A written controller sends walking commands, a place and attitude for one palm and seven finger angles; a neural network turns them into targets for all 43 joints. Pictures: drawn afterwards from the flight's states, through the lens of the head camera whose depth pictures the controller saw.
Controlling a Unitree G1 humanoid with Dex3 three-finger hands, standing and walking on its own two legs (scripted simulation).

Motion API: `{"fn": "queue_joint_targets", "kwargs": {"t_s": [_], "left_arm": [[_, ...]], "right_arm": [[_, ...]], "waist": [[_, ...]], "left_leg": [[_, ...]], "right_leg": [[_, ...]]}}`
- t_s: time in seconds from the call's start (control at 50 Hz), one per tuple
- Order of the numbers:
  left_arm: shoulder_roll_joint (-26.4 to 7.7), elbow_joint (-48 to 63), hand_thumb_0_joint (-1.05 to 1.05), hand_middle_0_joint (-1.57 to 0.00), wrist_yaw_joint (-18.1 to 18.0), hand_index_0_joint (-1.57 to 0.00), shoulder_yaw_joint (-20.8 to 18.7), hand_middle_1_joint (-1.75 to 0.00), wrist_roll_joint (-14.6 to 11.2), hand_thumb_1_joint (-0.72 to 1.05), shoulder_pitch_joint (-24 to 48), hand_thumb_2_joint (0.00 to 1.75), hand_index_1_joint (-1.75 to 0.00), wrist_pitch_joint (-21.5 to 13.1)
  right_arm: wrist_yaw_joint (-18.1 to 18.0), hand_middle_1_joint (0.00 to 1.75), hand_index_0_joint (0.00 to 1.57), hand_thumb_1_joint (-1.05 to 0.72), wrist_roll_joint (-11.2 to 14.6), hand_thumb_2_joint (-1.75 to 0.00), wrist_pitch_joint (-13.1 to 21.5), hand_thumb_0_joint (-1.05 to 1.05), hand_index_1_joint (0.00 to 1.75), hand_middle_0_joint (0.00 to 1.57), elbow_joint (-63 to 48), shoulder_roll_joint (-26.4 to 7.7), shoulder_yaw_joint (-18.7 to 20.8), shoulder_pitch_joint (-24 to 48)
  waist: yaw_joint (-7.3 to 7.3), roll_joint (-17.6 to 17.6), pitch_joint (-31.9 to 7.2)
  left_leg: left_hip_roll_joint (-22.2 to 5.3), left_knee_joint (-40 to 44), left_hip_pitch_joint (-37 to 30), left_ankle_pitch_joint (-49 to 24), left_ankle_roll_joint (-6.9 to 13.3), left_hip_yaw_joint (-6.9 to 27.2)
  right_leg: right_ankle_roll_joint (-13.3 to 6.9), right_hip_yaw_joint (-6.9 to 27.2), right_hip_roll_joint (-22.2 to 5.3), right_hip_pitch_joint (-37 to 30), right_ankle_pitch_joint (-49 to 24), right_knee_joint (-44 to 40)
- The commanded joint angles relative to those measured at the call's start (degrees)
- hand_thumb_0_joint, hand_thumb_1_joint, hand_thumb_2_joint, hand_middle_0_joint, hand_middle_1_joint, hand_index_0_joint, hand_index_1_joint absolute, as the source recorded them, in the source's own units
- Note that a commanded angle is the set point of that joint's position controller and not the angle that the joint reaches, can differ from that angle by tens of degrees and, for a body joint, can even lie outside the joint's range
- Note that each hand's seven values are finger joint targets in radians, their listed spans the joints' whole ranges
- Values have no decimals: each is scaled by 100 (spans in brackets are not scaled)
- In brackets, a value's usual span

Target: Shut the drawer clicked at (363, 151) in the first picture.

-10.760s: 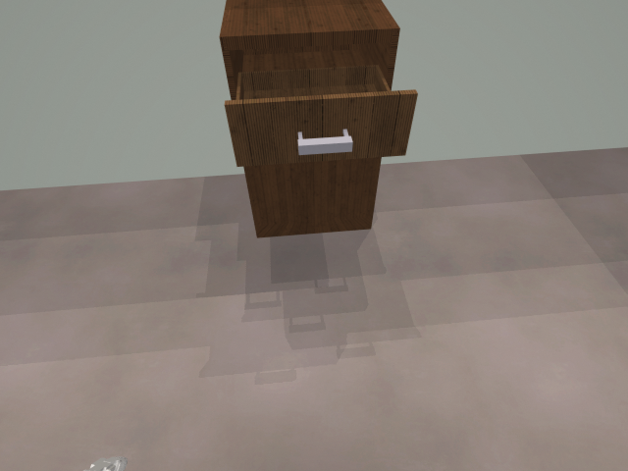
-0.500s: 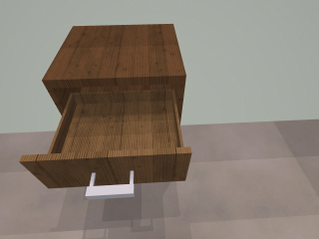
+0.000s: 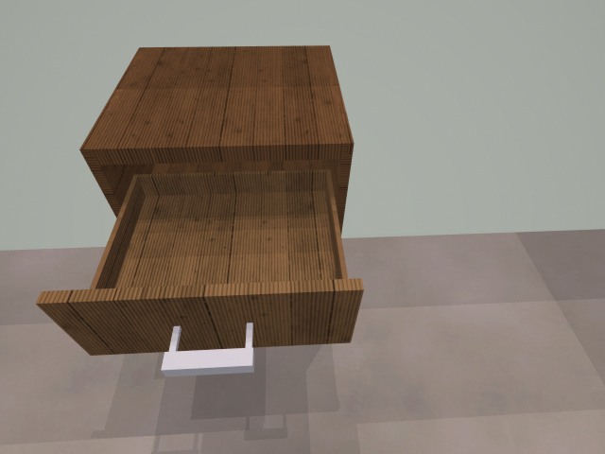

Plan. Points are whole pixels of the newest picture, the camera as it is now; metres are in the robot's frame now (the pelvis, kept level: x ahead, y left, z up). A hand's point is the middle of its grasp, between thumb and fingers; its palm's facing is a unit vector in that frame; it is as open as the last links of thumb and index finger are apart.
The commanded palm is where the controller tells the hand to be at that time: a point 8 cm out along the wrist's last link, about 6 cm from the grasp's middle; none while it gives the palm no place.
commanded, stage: look again from close up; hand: left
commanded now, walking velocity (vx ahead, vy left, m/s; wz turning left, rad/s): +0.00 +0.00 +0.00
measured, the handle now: (211, 346) +0.28 +0.16 -0.07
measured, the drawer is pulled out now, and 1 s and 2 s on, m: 0.30 0.30 0.30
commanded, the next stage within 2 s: raise the hand and make a fist in 0.18 s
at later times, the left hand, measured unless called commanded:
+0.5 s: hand (166, 411) +0.18 +0.19 -0.02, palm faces +0.24 -0.97 -0.04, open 6.9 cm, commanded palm +0.09 +0.22 -0.06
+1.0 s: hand out of the picture +0.13 +0.14 -0.02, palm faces +0.10 -1.00 +0.00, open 4.4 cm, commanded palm +0.08 +0.20 -0.02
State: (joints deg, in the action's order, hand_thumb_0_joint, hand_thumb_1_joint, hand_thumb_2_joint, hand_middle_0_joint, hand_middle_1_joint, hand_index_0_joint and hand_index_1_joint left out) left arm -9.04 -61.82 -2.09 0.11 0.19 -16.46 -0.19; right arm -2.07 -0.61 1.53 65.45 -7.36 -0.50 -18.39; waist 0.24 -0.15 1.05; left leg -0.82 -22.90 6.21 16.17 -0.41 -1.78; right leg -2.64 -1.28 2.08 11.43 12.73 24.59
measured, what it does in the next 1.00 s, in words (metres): lowers itself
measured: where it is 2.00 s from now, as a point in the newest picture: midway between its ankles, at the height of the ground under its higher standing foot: outside the picture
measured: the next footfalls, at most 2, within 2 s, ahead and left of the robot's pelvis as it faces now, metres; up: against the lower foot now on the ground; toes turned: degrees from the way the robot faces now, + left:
none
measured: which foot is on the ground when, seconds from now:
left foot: down 0.00-1.00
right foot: down 0.00-1.00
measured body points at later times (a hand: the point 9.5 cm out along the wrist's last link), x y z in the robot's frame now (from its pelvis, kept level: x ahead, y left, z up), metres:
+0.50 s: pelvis -0.02 +0.02 -0.03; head -0.01 +0.00 +0.42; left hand +0.16 +0.24 -0.01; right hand +0.11 -0.24 -0.13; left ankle -0.04 +0.12 -0.74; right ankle +0.01 -0.09 -0.74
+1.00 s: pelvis -0.03 +0.00 -0.09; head +0.03 +0.00 +0.35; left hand +0.12 +0.20 -0.02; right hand +0.18 -0.16 -0.17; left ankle -0.04 +0.12 -0.74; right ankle +0.00 -0.09 -0.74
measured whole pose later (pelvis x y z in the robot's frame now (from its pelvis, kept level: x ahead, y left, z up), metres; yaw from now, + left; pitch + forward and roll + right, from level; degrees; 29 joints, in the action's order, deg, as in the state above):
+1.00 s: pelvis -0.03 +0.00 -0.09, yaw +4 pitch +15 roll -1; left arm -6.6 17.5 6.0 3.7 -8.5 -37.7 -20.7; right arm 0.1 0.5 8.0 25.8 -8.6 -3.2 -12.1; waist -2.1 -2.3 -8.4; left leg 0.6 -67.6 49.4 33.2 0.0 2.5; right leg -2.7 -6.1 -0.7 51.5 28.7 65.1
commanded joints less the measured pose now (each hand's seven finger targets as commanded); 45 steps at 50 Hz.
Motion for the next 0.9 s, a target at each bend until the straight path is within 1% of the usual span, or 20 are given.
{"fn": "queue_joint_targets", "kwargs": {"t_s": [0.0,0.24,0.26,0.28,0.3,0.32,0.34,0.36,0.38,0.4,0.42,0.44,0.46,0.5,0.54,0.56,0.62,0.66,0.76,0.88], "left_arm": [[-569,199,0,-20,-23,-20,-81,-30,21,90,-299,90,-30,-116],[-510,173,0,-20,-29,-20,-64,-30,25,90,-356,90,-30,-102],[-632,-170,0,-20,-239,-20,-89,-30,75,90,-821,90,-30,-233],[-1763,8604,0,-22,-178,-22,-535,-32,-1167,90,3449,90,-32,-1457],[-1443,7214,0,-24,-508,-24,-693,-34,-646,90,1026,90,-34,-1186],[-206,6214,0,-26,-695,-26,84,-37,-775,90,-685,90,-37,-460],[377,6149,0,-28,-616,-28,436,-39,-923,90,-506,90,-39,-446],[362,6348,0,-30,-528,-30,499,-41,-975,90,-236,90,-41,-723],[214,6177,0,-32,-425,-32,310,-43,-971,90,-221,90,-43,-1070],[364,5832,0,-34,-248,-34,202,-45,-1022,90,-927,90,-45,-1441],[521,5773,0,-36,-3,-36,215,-47,-1080,90,-1681,90,-47,-1842],[566,5849,0,-38,244,-38,148,-50,-1147,90,-2132,90,-50,-2304],[751,5868,0,-40,543,-40,194,-52,-1245,90,-2663,90,-52,-2760],[534,6111,0,-44,1035,-44,63,-56,-1227,90,-2581,90,-56,-3696],[231,7032,0,-48,1257,-48,101,-60,-1046,90,-2273,90,-60,-4319],[195,7315,0,-50,1268,-50,227,-62,-939,90,-2334,90,-62,-4308],[49,8237,0,-56,1164,-56,342,-69,-848,90,-1886,90,-69,-3840],[27,8692,0,-60,998,-60,304,-73,-895,90,-1926,90,-73,-3483],[-47,9223,0,-70,647,-70,194,-84,-825,90,-1920,90,-84,-3019],[23,9033,0,-82,851,-82,330,-97,-867,90,-2585,90,-97,-2523]], "right_arm": [[-15,30,20,-90,29,-90,69,0,30,20,-91,-519,72,-506],[-24,30,20,-90,39,-90,88,0,30,20,-58,-499,79,-519],[36,30,20,-90,42,-90,82,0,30,20,-499,-721,107,344],[-220,30,20,-90,348,-90,956,0,30,20,-2728,-1751,208,378],[-425,30,20,-90,217,-90,1432,0,30,20,-2385,-1228,177,868],[-332,30,20,-90,281,-90,1628,0,30,20,-2435,-1098,202,796],[-300,30,20,-90,315,-90,1688,0,30,20,-2277,-1223,138,660],[-251,30,20,-90,259,-90,1806,0,30,20,-2583,-1331,223,769],[-200,30,20,-90,164,-90,1884,0,30,20,-2724,-1425,314,722],[-132,30,20,-90,97,-90,1930,0,30,20,-2916,-1394,399,787],[-9,30,20,-90,85,-90,1990,0,30,20,-3196,-1355,435,929],[98,30,20,-90,55,-90,2008,0,30,20,-3396,-1306,465,1000],[205,30,20,-90,48,-90,1974,0,30,20,-3570,-1261,502,1098],[405,30,20,-90,14,-90,1878,0,30,20,-3807,-1274,591,1257],[563,30,20,-90,18,-90,1834,0,30,20,-4168,-1256,624,1282],[578,30,20,-90,18,-90,1794,0,30,20,-4344,-1255,602,1302],[488,30,20,-90,98,-90,1591,0,30,20,-4696,-1328,556,1175],[380,30,20,-90,134,-90,1437,0,30,20,-4890,-1316,517,1080],[205,30,20,-90,122,-90,1135,0,30,20,-5031,-1192,387,957],[153,30,20,-90,162,-90,1043,0,30,20,-5075,-1092,298,1025]], "waist": [[0,12,237],[-6,-36,330],[-298,-116,520],[412,-1061,-2360],[-142,-1619,-2337],[53,-1291,-1433],[204,-307,-556],[338,359,126],[421,997,125],[234,1408,93],[-35,1118,-233],[-195,1187,-677],[-325,1286,-775],[-333,1071,-995],[-339,-102,-1487],[-326,-332,-1625],[-58,-322,-1724],[12,-359,-1747],[53,-264,-1988],[-40,59,-2168]], "left_leg": [[-467,345,355,-826,208,398],[-498,369,358,-843,238,417],[-545,-728,905,-804,22,47],[173,56,-354,-1267,191,214],[58,-6,-327,-1762,192,25],[-66,-12,327,-1609,-14,230],[-63,-170,752,-1134,41,312],[-22,-424,1182,-461,161,443],[52,-751,1516,-7,202,444],[69,-1032,1968,308,164,431],[136,-1292,2182,248,105,338],[163,-1612,2436,103,33,276],[175,-1909,2789,2,-20,198],[234,-2597,3508,-26,-64,123],[243,-3026,3655,-138,-9,66],[205,-3111,3683,-85,35,68],[150,-3291,3899,257,124,253],[158,-3337,3906,448,157,350],[142,-3560,3974,183,199,417],[132,-3496,4025,20,204,429]], "right_leg": [[-71,748,-739,-62,-921,-470],[-53,720,-715,50,-846,-437],[120,844,-1104,-32,-2917,-179],[55,688,-568,-760,-1882,126],[-117,410,-270,-716,-1019,379],[14,-98,-304,-39,-408,369],[143,-299,-283,465,-232,385],[204,-328,-279,1053,219,366],[246,-348,-269,1502,722,451],[238,-391,-260,1822,1188,683],[176,-404,-276,1805,1154,1011],[147,-440,-259,1846,1014,1428],[124,-442,-227,1925,739,1804],[84,-297,-233,2256,258,2503],[-12,-162,-259,2587,144,3060],[-39,-120,-254,2748,295,3159],[-33,-44,-247,3101,654,3218],[-14,-74,-233,3179,822,3163],[31,-116,-209,3065,484,3213],[88,-112,-241,2573,252,3083]]}}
